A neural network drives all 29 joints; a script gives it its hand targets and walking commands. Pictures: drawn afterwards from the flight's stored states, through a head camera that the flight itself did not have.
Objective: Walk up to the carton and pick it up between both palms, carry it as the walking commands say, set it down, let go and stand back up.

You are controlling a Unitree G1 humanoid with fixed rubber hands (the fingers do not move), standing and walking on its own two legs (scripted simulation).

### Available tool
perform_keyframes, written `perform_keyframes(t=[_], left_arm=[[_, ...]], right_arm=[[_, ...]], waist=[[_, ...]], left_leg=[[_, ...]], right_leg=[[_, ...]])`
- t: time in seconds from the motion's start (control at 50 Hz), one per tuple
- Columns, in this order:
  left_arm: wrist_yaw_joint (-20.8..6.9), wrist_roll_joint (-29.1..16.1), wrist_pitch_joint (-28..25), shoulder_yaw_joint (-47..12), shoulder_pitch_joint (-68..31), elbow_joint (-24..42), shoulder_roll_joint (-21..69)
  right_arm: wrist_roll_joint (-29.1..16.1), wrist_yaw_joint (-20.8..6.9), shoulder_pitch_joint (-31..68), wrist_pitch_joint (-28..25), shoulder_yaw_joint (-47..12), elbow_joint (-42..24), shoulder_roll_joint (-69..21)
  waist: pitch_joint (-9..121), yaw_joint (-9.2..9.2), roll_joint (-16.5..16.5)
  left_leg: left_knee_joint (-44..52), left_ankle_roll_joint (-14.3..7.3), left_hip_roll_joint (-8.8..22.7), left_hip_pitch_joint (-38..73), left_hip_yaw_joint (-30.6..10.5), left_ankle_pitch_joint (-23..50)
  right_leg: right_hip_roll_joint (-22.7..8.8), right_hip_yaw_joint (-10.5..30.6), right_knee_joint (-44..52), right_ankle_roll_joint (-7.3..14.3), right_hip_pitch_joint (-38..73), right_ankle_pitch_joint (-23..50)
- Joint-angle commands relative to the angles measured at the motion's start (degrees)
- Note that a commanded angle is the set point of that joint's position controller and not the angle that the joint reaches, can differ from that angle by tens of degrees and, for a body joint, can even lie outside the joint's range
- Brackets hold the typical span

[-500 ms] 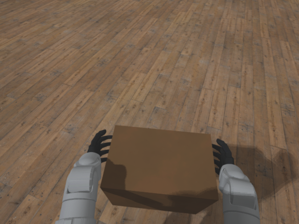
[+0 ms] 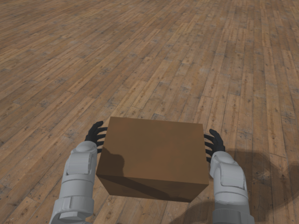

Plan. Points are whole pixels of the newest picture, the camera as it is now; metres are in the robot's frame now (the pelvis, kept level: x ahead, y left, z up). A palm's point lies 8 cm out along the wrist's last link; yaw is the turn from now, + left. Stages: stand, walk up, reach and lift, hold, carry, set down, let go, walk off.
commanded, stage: hold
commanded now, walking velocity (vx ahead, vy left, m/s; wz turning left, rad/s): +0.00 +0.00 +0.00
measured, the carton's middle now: (152, 162) +0.30 +0.00 -0.02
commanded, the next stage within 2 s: set down in 0.12 s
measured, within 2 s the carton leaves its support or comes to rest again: neither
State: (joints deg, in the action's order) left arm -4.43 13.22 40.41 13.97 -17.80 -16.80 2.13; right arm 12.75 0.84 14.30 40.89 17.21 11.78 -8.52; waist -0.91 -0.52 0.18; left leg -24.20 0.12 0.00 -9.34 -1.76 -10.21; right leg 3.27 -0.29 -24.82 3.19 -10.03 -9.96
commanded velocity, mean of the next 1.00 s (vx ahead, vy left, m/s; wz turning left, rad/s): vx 0.00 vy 0.00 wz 0.00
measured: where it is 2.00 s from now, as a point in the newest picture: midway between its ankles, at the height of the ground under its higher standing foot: outside the picture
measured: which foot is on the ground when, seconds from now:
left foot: down 0.00-1.00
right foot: down 0.00-1.00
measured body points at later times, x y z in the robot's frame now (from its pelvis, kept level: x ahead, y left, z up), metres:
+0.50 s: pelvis +0.02 +0.02 +0.00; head +0.01 +0.03 +0.45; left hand +0.32 +0.20 -0.01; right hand +0.31 -0.15 -0.01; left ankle +0.04 +0.13 -0.74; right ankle +0.04 -0.08 -0.74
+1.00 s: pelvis +0.00 +0.04 -0.04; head +0.13 +0.03 +0.39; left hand +0.34 +0.19 -0.10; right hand +0.33 -0.16 -0.11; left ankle +0.04 +0.13 -0.74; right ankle +0.04 -0.08 -0.74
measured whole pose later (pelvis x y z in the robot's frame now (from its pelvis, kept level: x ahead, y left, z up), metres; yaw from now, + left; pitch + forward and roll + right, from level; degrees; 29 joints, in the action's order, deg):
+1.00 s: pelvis +0.00 +0.04 -0.04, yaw -1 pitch +19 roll +1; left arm 0.9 10.3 16.4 18.2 -19.7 -27.5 6.4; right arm 12.3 -2.9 21.0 17.2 23.2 27.5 -4.7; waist 4.0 -0.4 -0.5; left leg -43.1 -1.9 -3.0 -46.1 0.1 -16.1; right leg 1.6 2.5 -43.7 0.4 -47.3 -15.6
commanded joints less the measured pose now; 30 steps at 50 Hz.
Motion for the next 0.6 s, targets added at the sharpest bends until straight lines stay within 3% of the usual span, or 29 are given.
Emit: perform_keyframes(t=[0.0, 0.06, 0.08, 0.1, 0.12, 0.16, 0.18, 0.22, 0.3, 0.32, 0.34, 0.38, 0.42, 0.46, 0.5, 0.52, 0.56, 0.58], left_arm=[[-16.52, -14.37, -4.75, -30.51, -36.18, 4.14, 49.58], [-17.59, -15.14, -5.28, -30.3, -39.0, 2.98, 50.53], [-17.67, -14.47, -5.19, -29.36, -38.61, 1.24, 50.88], [-18.12, -15.14, -5.17, -30.47, -40.25, 0.63, 51.8], [-17.31, -11.63, -4.11, -24.6, -28.8, -6.61, 51.92], [-17.81, -12.32, -4.99, -25.22, -33.01, -6.81, 53.15], [-17.83, -11.57, -5.81, -23.78, -32.07, -7.83, 52.68], [-17.09, -11.24, -6.5, -24.42, -34.35, -5.26, 53.43], [-16.35, -11.85, -8.77, -25.12, -36.11, -4.31, 55.07], [-16.0, -11.73, -9.06, -24.34, -35.19, -4.64, 54.8], [-15.82, -12.41, -9.66, -25.74, -36.71, -3.5, 54.26], [-15.14, -12.0, -10.61, -25.5, -33.91, -4.66, 55.65], [-14.45, -11.51, -11.84, -26.67, -33.14, -3.63, 54.85], [-13.6, -11.07, -12.87, -25.75, -31.31, -5.62, 55.38], [-12.34, -10.28, -13.93, -25.91, -28.9, -7.48, 56.62], [-11.91, -9.83, -14.83, -25.31, -27.89, -8.21, 56.51], [-10.54, -10.28, -16.4, -25.39, -27.33, -8.73, 56.29], [-9.85, -10.13, -17.24, -26.33, -25.25, -7.68, 56.97]], right_arm=[[-15.87, -14.2, 38.02, -1.64, -39.64, -2.12, -53.95], [-15.26, -14.19, 38.39, -1.54, -37.5, -0.35, -54.26], [-14.99, -14.53, 39.56, -1.78, -37.25, 0.89, -54.21], [-13.93, -14.32, 38.67, -1.69, -35.28, 1.83, -53.91], [-13.93, -15.27, 32.52, -2.28, -36.72, 5.02, -55.24], [-12.84, -15.78, 34.02, -2.98, -34.15, 5.56, -53.74], [-13.0, -15.97, 35.77, -3.72, -34.01, 5.56, -53.84], [-12.85, -17.09, 35.99, -5.43, -32.77, 6.03, -52.08], [-11.49, -17.48, 36.46, -8.39, -31.26, 6.5, -49.76], [-11.88, -17.34, 37.14, -8.86, -31.35, 7.0, -49.45], [-11.65, -17.25, 36.08, -9.25, -30.81, 7.88, -49.44], [-10.33, -17.07, 34.19, -10.34, -30.24, 8.09, -48.08], [-10.7, -16.9, 31.74, -11.92, -29.97, 8.87, -47.77], [-9.98, -17.18, 30.78, -13.14, -29.35, 9.44, -45.91], [-9.08, -17.37, 30.75, -14.88, -27.56, 9.48, -42.75], [-9.15, -17.72, 31.24, -15.73, -28.45, 9.88, -42.92], [-9.82, -18.4, 33.94, -17.55, -28.79, 9.13, -41.19], [-9.14, -18.81, 31.12, -18.17, -29.53, 9.29, -40.92]], waist=[[19.83, 1.34, 3.61], [20.26, 0.32, 2.94], [18.96, 1.35, 2.84], [19.03, -0.93, 2.15], [17.34, 4.25, 2.11], [15.52, 1.7, 1.86], [16.14, 3.41, 1.32], [14.17, 2.98, -1.99], [15.27, 0.99, -1.95], [16.28, 1.81, -0.98], [16.5, 0.44, -0.6], [17.98, -0.44, -0.18], [20.99, -0.67, -1.27], [21.63, -0.77, -1.2], [21.21, -2.23, -3.49], [22.24, -0.58, -3.97], [26.34, 0.44, -3.15], [28.04, -0.14, -2.71]], left_leg=[[1.0, -2.88, -5.38, 1.59, -1.49, -0.68], [1.76, -2.77, -5.44, 0.16, -1.2, -1.57], [1.75, -2.61, -5.15, 0.35, -1.4, -1.7], [2.29, -2.68, -4.91, 1.1, -1.5, -2.14], [2.53, -3.83, -4.9, 2.58, -1.01, -0.12], [2.78, -3.8, -4.87, 3.09, -1.36, -1.73], [2.72, -3.86, -4.66, 3.26, -1.25, -2.05], [3.52, -3.35, -4.15, 3.62, -1.61, -1.21], [2.65, -2.92, -3.59, 3.23, -1.95, -0.42], [1.94, -2.72, -3.59, 2.04, -1.95, 0.38], [1.65, -2.56, -3.37, 2.11, -2.03, 0.68], [1.12, -2.44, -3.35, 1.14, -2.64, 2.41], [-0.47, -2.12, -3.22, 1.04, -3.04, 6.11], [-1.1, -1.76, -3.14, 0.37, -3.77, 6.07], [-2.3, -1.04, -2.85, -0.24, -5.01, 10.5], [-3.07, -0.8, -2.82, 0.02, -5.06, 12.27], [-4.82, -0.2, -2.74, -0.44, -5.63, 16.97], [-5.42, 0.18, -2.62, 0.61, -6.18, 21.19]], right_leg=[[-3.82, 11.83, 8.3, -5.57, 7.46, 0.27], [-3.33, 10.78, 8.48, -5.92, 8.89, -0.38], [-3.57, 10.97, 8.98, -5.8, 7.87, -1.94], [-3.24, 10.25, 9.14, -5.43, 8.0, -1.46], [-2.17, 8.74, 9.83, -4.32, 9.96, -3.93], [-1.81, 8.23, 10.52, -3.74, 7.28, -7.02], [-1.98, 8.39, 10.43, -3.81, 8.1, -7.15], [-1.29, 7.47, 8.61, -2.72, 5.23, -4.43], [-0.66, 7.15, 6.08, -1.66, 4.13, 0.06], [-0.73, 7.3, 5.41, -1.81, 5.22, 1.12], [-0.92, 7.34, 5.09, -1.98, 5.36, 2.0], [-0.08, 6.6, 3.13, -1.68, 6.4, 5.51], [-0.01, 6.5, 1.55, -1.45, 5.19, 9.15], [0.38, 5.96, -0.1, -1.14, 2.96, 8.31], [0.97, 5.19, -2.63, -0.73, -1.37, 9.75], [0.79, 5.73, -3.04, -0.47, -3.31, 9.8], [1.59, 5.38, -5.43, -0.67, -4.22, 10.31], [1.9, 5.11, -5.83, -0.67, -6.49, 11.24]])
